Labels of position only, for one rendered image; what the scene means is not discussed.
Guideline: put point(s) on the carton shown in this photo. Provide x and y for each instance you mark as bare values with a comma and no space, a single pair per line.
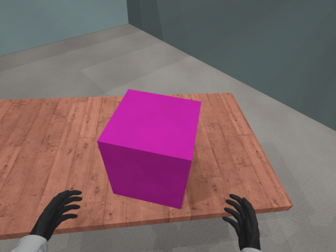
147,146

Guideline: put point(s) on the right robot hand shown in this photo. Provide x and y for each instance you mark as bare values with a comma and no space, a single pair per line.
247,225

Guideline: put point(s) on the left robot forearm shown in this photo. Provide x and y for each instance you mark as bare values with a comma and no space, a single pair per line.
31,243

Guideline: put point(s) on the table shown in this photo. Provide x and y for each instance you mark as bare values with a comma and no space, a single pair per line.
49,145

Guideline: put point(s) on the left robot hand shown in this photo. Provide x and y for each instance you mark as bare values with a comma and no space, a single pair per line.
52,215

